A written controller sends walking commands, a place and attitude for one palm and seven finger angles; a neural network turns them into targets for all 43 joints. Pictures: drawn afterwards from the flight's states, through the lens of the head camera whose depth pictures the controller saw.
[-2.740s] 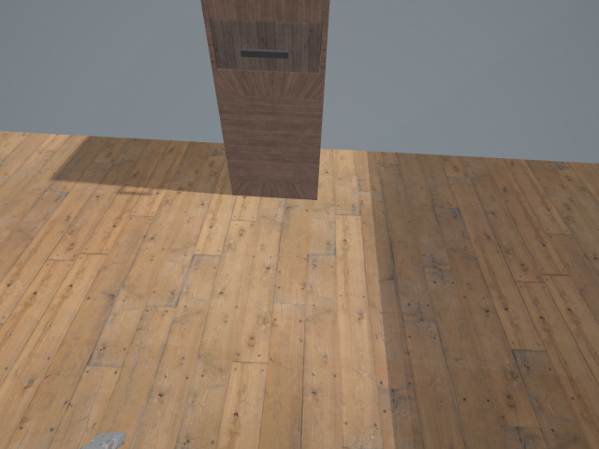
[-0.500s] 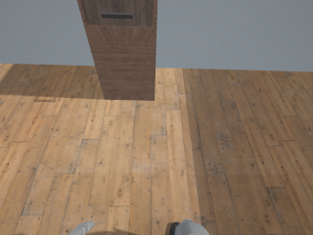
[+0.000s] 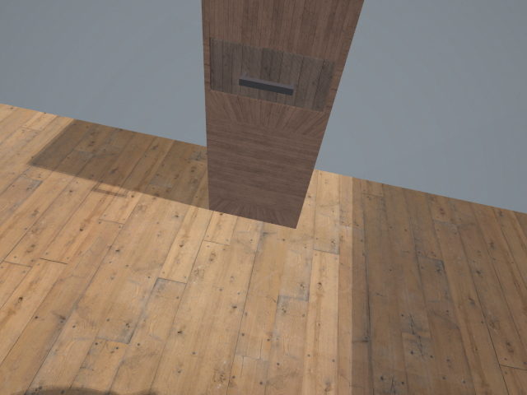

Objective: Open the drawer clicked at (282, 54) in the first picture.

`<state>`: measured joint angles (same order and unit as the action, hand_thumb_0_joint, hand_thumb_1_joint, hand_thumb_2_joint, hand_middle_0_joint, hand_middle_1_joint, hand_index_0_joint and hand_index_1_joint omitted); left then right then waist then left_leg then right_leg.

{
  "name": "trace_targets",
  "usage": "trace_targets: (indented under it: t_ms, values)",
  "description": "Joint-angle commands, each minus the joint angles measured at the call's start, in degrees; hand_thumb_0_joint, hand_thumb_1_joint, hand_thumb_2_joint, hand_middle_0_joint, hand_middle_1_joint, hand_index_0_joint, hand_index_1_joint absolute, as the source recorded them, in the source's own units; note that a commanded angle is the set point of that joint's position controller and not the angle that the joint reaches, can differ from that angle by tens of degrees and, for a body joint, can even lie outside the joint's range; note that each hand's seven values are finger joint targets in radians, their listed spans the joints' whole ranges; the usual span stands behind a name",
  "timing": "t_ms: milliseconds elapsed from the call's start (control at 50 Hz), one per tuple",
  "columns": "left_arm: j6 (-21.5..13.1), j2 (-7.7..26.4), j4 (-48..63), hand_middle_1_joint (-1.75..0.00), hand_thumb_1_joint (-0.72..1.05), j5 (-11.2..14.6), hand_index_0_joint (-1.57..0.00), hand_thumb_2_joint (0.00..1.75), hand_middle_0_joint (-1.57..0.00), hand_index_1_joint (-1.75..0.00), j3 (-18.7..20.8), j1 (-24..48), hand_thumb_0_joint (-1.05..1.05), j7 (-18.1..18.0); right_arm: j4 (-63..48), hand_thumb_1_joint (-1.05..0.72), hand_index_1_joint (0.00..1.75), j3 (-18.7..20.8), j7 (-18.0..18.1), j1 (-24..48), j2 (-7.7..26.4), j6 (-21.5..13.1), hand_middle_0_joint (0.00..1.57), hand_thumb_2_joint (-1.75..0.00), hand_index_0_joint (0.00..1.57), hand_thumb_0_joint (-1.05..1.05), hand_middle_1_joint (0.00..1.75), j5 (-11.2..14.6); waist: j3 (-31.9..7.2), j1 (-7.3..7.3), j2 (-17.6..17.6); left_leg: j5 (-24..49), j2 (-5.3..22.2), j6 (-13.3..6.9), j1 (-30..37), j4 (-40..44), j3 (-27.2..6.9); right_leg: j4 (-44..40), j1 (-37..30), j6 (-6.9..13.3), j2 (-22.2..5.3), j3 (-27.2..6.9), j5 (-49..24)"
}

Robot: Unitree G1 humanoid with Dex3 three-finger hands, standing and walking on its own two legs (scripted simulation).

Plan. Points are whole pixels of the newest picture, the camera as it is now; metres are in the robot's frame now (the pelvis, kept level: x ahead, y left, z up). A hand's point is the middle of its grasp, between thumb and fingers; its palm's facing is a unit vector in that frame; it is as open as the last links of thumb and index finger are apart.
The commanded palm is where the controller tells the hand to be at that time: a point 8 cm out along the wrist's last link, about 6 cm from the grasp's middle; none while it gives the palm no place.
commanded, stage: walk to a spot facing it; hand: left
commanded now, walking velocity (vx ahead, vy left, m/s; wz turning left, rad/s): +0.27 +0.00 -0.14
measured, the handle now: (267, 82) +0.99 +0.07 -0.02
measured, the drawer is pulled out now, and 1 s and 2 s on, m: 0.00 0.00 0.00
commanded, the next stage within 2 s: turn to face it in 0.04 s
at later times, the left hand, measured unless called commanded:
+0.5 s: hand (199, 339) +0.25 +0.13 -0.17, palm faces -0.06 -0.98 -0.21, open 7.4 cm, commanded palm none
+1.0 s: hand (192, 341) +0.24 +0.14 -0.17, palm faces +0.00 -0.99 -0.11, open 7.4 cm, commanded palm none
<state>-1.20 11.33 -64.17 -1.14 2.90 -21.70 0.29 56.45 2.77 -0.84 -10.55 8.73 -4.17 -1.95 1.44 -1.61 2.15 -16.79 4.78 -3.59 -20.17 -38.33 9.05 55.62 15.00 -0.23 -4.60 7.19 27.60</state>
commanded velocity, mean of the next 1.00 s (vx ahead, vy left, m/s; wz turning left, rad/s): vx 0.24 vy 0.00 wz -0.11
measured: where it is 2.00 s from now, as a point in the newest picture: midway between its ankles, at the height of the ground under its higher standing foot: (264, 350)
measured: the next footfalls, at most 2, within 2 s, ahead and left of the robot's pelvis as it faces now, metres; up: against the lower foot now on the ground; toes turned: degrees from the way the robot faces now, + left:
right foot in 0.44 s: +0.26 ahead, -0.14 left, +0.00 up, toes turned -13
left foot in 0.92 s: +0.36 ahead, +0.08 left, +0.00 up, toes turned +3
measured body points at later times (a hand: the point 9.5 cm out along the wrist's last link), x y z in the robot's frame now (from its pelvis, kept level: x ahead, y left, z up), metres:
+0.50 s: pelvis +0.17 -0.04 -0.01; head +0.18 -0.06 +0.44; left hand +0.25 +0.18 -0.15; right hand +0.06 -0.23 -0.17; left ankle +0.06 +0.08 -0.68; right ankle +0.23 -0.13 -0.73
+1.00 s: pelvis +0.29 -0.02 +0.01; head +0.30 +0.01 +0.46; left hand +0.25 +0.20 -0.16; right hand +0.33 -0.25 -0.13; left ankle +0.32 +0.08 -0.72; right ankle +0.23 -0.12 -0.69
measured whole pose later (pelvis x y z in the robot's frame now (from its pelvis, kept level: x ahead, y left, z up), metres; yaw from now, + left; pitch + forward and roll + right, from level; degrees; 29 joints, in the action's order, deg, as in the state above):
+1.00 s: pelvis +0.29 -0.02 +0.01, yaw -7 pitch -1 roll -1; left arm -1.0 7.9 -66.2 -1.2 2.9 -23.6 0.4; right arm 59.1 2.8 0.5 -12.9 8.0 -3.5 -1.8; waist 0.5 -1.9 2.2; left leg -15.7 4.2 -1.5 -14.6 -31.9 9.0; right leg 45.2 14.6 2.0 -1.6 5.6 25.2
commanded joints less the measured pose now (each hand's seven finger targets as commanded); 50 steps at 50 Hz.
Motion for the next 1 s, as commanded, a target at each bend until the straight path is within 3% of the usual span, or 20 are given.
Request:
trace_targets:
  t_ms: [0, 40, 100, 240, 320, 340, 380, 400, 420, 440, 480, 560, 780, 820, 860, 880, 900, 920, 940, 980]
  values:
    - [-2.21, 2.73, 6.01, -0.3, 0.9, -0.38, -0.2, 0.9, -0.2, -0.3, 0.81, 6.57, 0.0, 0.43, 2.91, -0.9, 0.3, 1.32, 2.04, -12.87, 8.28, -0.46, 0.2, -0.9, 0.2, 0.0, 0.3, 0.53, 2.51, 4.51, -5.69, 15.04, 16.45, -5.15, 16.51, 24.55, -20.35, 16.97, 23.76, 0.14, -3.74, -5.92, -7.66]
    - [-1.09, 0.81, 4.16, -0.3, 0.9, -0.49, -0.2, 0.9, -0.2, -0.3, 0.49, 2.24, 0.0, 0.52, 3.09, -0.9, 0.3, 0.72, 2.22, -10.39, 6.51, -1.19, 0.2, -0.9, 0.2, 0.0, 0.3, 0.93, 1.15, 1.65, -6.63, 20.47, 12.78, -2.79, 14.06, 24.99, -11.25, 14.71, 19.73, -0.75, -3.54, -5.55, -12.44]
    - [0.55, -0.21, 3.74, -0.3, 0.9, -0.62, -0.2, 0.9, -0.2, -0.3, 0.53, 1.09, 0.0, 0.31, 3.74, -0.9, 0.3, 0.53, 2.52, -11.23, 5.62, -1.35, 0.2, -0.9, 0.2, 0.0, 0.3, 1.11, 1.67, 0.76, -7.31, 22.67, 11.77, -3.11, 13.98, 26.75, -6.31, 12.34, 20.23, -1.45, -2.97, -5.43, -15.73]
    - [1.01, -0.93, 5.94, -0.3, 0.9, -0.18, -0.2, 0.9, -0.2, -0.3, 0.03, 8.39, 0.0, -0.05, 6.76, -0.9, 0.3, 0.24, 2.85, -14.58, 5.66, -0.44, 0.2, -0.9, 0.2, 0.0, 0.3, 0.77, 4.58, 2.08, -10.36, 40.77, 10.75, -3.31, 16.9, 22.94, -0.34, -8.16, 16.79, -0.9, -0.96, -1.33, -17.96]
    - [0.51, -0.52, 6.29, -0.3, 0.9, -0.23, -0.2, 0.9, -0.2, -0.3, 0.19, 9.7, 0.0, -0.07, 8.14, -0.9, 0.3, 0.78, 2.94, -15.8, 6.28, 0.65, 0.2, -0.9, 0.2, 0.0, 0.3, 0.37, 4.43, 2.78, -10.91, 34.54, 13.34, -3.46, 18.14, 18.64, -1.18, -16.93, 10.52, 1.16, 0.52, -0.19, -14.27]
    - [0.18, 0.22, 6.03, -0.3, 0.9, -0.29, -0.2, 0.9, -0.2, -0.3, 0.37, 8.1, 0.0, 0.03, 8.19, -0.9, 0.3, 0.84, 2.87, -15.87, 6.61, 0.85, 0.2, -0.9, 0.2, 0.0, 0.3, 0.44, 3.49, 2.05, -9.29, 33.46, 13.4, -3.4, 17.3, 15.98, -1.7, -19.25, 6.68, 1.8, 1.48, 0.3, -13.8]
    - [-0.81, 2.49, 3.11, -0.3, 0.9, -0.74, -0.2, 0.9, -0.2, -0.3, 1.12, -1.07, 0.0, -0.01, 8.23, -0.9, 0.3, 0.79, 2.6, -14.87, 6.3, 0.91, 0.2, -0.9, 0.2, 0.0, 0.3, 0.92, -0.49, -2.45, -4.3, 29.03, 10.22, -1.01, 12.77, 3.61, 1.03, -26.61, -7.36, 2.74, 2.7, 0.95, -19.3]
    - [-1.68, 6.59, 1.51, -0.3, 0.9, -1.01, -0.2, 0.9, -0.2, -0.3, 2.09, -7.05, 0.0, -0.45, 7.47, -0.9, 0.3, 0.56, 2.05, -15.44, 4.13, 0.77, 0.2, -0.9, 0.2, 0.0, 0.3, 1.41, -4.86, -4.58, 5.27, 14.8, 5.72, 1.44, 3.13, -10.44, 4.0, -29.28, -17.55, 6.05, -6.87, -11.09, -23.49]
    - [-1.9, 11.02, 0.88, -0.3, 0.9, -0.18, -0.2, 0.9, -0.2, -0.3, 2.69, -10.22, 0.0, -0.73, 6.02, -0.9, 0.3, -0.15, 1.82, -16.75, 1.44, 0.8, 0.2, -0.9, 0.2, 0.0, 0.3, 1.74, -7.5, -3.38, 16.45, -16.34, -2.09, 3.78, -9.04, -27.32, 2.86, -36.58, -23.45, 13.03, -19.13, -31.16, -30.24]
    - [-1.56, 10.13, 1.45, -0.3, 0.9, 0.67, -0.2, 0.9, -0.2, -0.3, 2.52, -9.0, 0.0, -1.31, 5.25, -0.9, 0.3, 0.37, 1.98, -13.64, 3.67, 1.76, 0.2, -0.9, 0.2, 0.0, 0.3, 1.58, -5.05, -3.68, 9.5, -17.15, -0.54, 2.76, -10.68, -33.69, -4.79, -41.11, -18.0, 15.24, -20.31, -31.86, -22.11]
    - [-1.47, 6.67, 3.41, -0.3, 0.9, 0.5, -0.2, 0.9, -0.2, -0.3, 2.11, -0.92, 0.0, -1.75, 4.97, -0.9, 0.3, 0.48, 1.49, -9.46, 2.23, 1.92, 0.2, -0.9, 0.2, 0.0, 0.3, 1.05, 1.49, -1.5, 6.21, -8.22, 3.17, 2.71, -13.5, -35.33, -7.11, -44.48, -7.6, 13.2, -16.8, -27.42, -7.09]
    - [-2.33, 2.39, 4.61, -0.3, 0.9, -0.11, -0.2, 0.9, -0.2, -0.3, 0.71, 3.69, 0.0, -1.86, 6.39, -0.9, 0.3, 0.8, 0.95, -12.48, 0.27, 3.44, 0.2, -0.9, 0.2, 0.0, 0.3, 0.28, 3.5, 3.11, 0.67, -0.41, 3.98, 4.17, -6.23, -26.73, -6.37, -46.77, 4.51, 9.57, -10.89, -14.13, -8.83]
    - [-2.71, 4.62, 1.83, -0.3, 0.9, -0.55, -0.2, 0.9, -0.2, -0.3, 1.6, -2.18, 0.0, -0.86, 0.9, -0.9, 0.3, 0.94, -0.12, -1.09, 1.74, 2.24, 0.2, -0.9, 0.2, 0.0, 0.3, 0.61, 4.38, -0.27, 2.67, -1.06, 2.03, 4.4, -5.81, -2.28, -3.89, -47.03, -3.08, 11.21, -11.68, -15.04, -5.15]
    - [-2.46, 4.72, 1.39, -0.3, 0.9, -0.43, -0.2, 0.9, -0.2, -0.3, 1.6, -2.73, 0.0, -0.7, 0.77, -0.9, 0.3, 0.8, 0.01, -1.04, 1.87, 1.74, 0.2, -0.9, 0.2, 0.0, 0.3, 0.66, 4.42, -0.09, 1.73, -0.3, 0.87, 4.16, -2.19, 2.1, -2.63, -45.09, -3.03, 10.64, -10.99, -14.35, -5.99]
    - [-2.1, 4.24, 1.35, -0.3, 0.9, -0.12, -0.2, 0.9, -0.2, -0.3, 1.62, -1.75, 0.0, -0.62, 2.12, -0.9, 0.3, 0.65, 0.36, -5.35, 2.06, 1.12, 0.2, -0.9, 0.2, 0.0, 0.3, 0.71, 3.17, 2.03, 0.13, 2.68, -0.62, 4.04, 7.39, 9.8, -0.81, -40.33, 0.38, 8.64, -8.26, -11.19, -5.45]
    - [-1.95, 2.92, 1.42, -0.3, 0.9, 0.12, -0.2, 0.9, -0.2, -0.3, 1.29, -1.9, 0.0, -0.49, 3.42, -0.9, 0.3, 0.68, 0.81, -8.52, 3.39, 0.68, 0.2, -0.9, 0.2, 0.0, 0.3, 0.72, 1.92, 3.06, -3.86, 2.26, -0.27, 3.79, 14.77, 13.35, -1.71, -34.85, 3.93, 7.15, -5.59, -9.01, -7.28]
    - [-1.92, 0.67, 2.06, -0.3, 0.9, 0.3, -0.2, 0.9, -0.2, -0.3, 0.79, -1.65, 0.0, -0.18, 5.0, -0.9, 0.3, 1.38, 1.41, -14.14, 7.23, 0.31, 0.2, -0.9, 0.2, 0.0, 0.3, 0.4, 0.1, 5.58, -12.84, -1.96, 7.24, 0.93, 22.5, 18.18, -12.83, -22.91, 10.86, 4.71, -0.83, -5.0, -7.66]
    - [-2.14, -1.68, 3.8, -0.3, 0.9, 0.38, -0.2, 0.9, -0.2, -0.3, 0.25, 0.16, 0.0, 0.12, 5.84, -0.9, 0.3, 2.57, 1.77, -20.0, 11.86, 0.42, 0.2, -0.9, 0.2, 0.0, 0.3, 0.01, -1.02, 7.12, -22.53, -4.21, 19.2, -4.67, 26.71, 25.69, -27.61, -7.82, 19.82, 2.18, 4.01, 1.83, 1.58]
    - [-2.13, 0.08, 5.68, -0.3, 0.9, -0.23, -0.2, 0.9, -0.2, -0.3, 0.4, 4.06, 0.0, -0.05, 5.78, -0.9, 0.3, 2.43, 2.05, -21.28, 12.25, 1.13, 0.2, -0.9, 0.2, 0.0, 0.3, 0.24, 2.05, 7.45, -15.34, -5.78, 22.07, -7.6, 23.85, 27.56, -30.9, 1.03, 23.34, 2.63, 2.59, -2.36, 4.08]
    - [-1.62, 0.24, 4.39, -0.3, 0.9, -0.62, -0.2, 0.9, -0.2, -0.3, 0.77, 5.19, 0.0, 0.13, 5.28, -0.9, 0.3, 0.77, 2.54, -15.62, 6.91, 0.62, 0.2, -0.9, 0.2, 0.0, 0.3, 0.39, 6.1, 5.37, -11.35, -1.94, 17.67, -6.08, 16.29, 28.81, -22.96, 7.85, 23.11, 2.63, -0.95, -5.21, -2.81]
